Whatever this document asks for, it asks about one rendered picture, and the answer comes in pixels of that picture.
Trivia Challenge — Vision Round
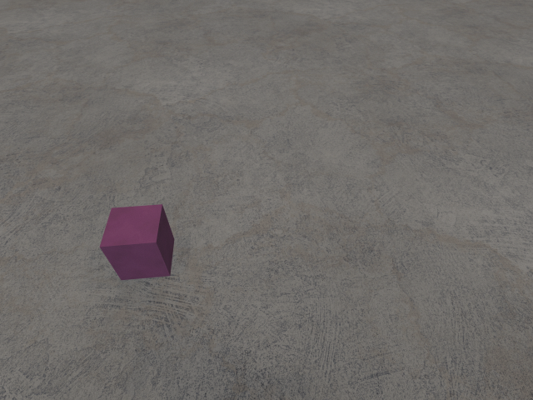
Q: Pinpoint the carton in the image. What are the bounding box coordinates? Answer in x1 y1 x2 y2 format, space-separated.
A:
100 204 174 280

